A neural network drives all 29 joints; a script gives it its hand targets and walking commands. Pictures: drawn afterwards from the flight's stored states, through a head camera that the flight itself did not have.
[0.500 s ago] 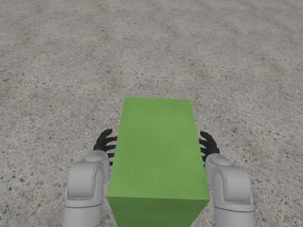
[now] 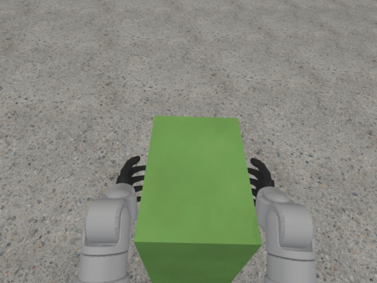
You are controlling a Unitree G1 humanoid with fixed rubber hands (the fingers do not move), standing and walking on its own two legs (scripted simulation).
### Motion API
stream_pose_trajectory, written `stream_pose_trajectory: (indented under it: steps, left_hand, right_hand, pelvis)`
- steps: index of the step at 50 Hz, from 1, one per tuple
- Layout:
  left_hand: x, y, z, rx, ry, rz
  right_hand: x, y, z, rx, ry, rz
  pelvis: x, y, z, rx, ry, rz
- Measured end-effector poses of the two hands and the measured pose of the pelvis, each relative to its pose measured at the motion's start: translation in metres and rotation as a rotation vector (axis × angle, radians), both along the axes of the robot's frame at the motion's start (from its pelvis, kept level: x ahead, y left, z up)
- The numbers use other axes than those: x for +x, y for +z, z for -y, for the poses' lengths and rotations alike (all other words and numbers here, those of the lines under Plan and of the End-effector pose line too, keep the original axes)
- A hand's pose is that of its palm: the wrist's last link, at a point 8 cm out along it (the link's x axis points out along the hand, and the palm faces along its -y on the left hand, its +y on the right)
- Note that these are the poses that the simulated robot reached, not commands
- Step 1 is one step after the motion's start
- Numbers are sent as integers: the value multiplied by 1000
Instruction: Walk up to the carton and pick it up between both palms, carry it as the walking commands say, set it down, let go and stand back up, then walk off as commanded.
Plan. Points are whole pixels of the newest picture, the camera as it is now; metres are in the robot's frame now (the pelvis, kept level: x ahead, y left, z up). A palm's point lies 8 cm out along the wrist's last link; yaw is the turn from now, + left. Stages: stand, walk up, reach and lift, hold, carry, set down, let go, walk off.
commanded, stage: carry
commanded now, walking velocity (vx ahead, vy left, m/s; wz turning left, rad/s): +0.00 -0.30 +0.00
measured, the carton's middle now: (193, 205) +0.30 +0.00 +0.00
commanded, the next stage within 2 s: none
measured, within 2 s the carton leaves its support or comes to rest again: neither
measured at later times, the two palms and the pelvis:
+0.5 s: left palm (235, 220) +0.23 -0.07 +0.08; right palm out of the picture +0.22 -0.34 +0.08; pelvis -0.06 -0.19 +0.00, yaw +1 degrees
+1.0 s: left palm (356, 257) +0.18 -0.27 +0.08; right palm out of the picture +0.17 -0.53 +0.08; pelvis -0.11 -0.39 +0.00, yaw +1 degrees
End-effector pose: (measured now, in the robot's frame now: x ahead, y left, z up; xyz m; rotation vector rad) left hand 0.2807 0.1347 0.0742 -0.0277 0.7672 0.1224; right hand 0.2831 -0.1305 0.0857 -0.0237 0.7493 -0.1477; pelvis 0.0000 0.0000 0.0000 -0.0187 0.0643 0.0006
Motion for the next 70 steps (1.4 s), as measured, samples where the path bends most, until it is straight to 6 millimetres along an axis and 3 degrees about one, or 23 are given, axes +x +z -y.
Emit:
stream_pose_trajectory:
  steps: [7, 12, 15, 19, 26, 33, 40, 47, 54, 62, 66, 70]
  left_hand:
    - [-17, 10, 42, -4, 49, -17]
    - [-18, 13, 100, 10, 49, 37]
    - [-23, 8, 138, 47, 0, -1]
    - [-34, 5, 174, 54, -40, -45]
    - [-50, 2, 208, 1, -23, 25]
    - [-78, 5, 240, -1, 35, -34]
    - [-82, 15, 307, 11, 61, 37]
    - [-96, 6, 382, 53, -23, -42]
    - [-111, 2, 417, -1, -13, 23]
    - [-141, 11, 453, 18, 49, -17]
    - [-142, 18, 484, 33, 65, 34]
    - [-147, 19, 519, 58, 22, 0]
  right_hand:
    - [-9, 6, 42, 3, 42, -18]
    - [-13, 2, 100, 33, 25, 35]
    - [-27, -9, 138, 65, -18, -2]
    - [-48, -14, 174, 67, -51, -44]
    - [-60, -1, 208, 16, -40, 25]
    - [-71, 2, 240, 1, 35, -38]
    - [-74, 3, 307, 38, 33, 33]
    - [-107, -13, 381, 69, -38, -43]
    - [-119, -1, 417, 18, -33, 21]
    - [-129, 4, 452, 26, 42, -20]
    - [-129, 4, 484, 49, 48, 31]
    - [-144, 0, 519, 69, 8, -3]
  pelvis:
    - [-15, 11, 54, -28, -9, -9]
    - [-26, -1, 107, -23, -12, -12]
    - [-34, 1, 131, -2, 2, -9]
    - [-45, 6, 157, 32, 12, -2]
    - [-61, -5, 199, 6, 17, -1]
    - [-74, 10, 249, -13, -1, 2]
    - [-89, 0, 317, -19, -6, -11]
    - [-107, 6, 368, 32, 20, -1]
    - [-123, -4, 410, 10, 26, 0]
    - [-136, 9, 463, -3, 16, 2]
    - [-140, 1, 496, 2, 17, 3]
    - [-148, 6, 518, 29, 30, 5]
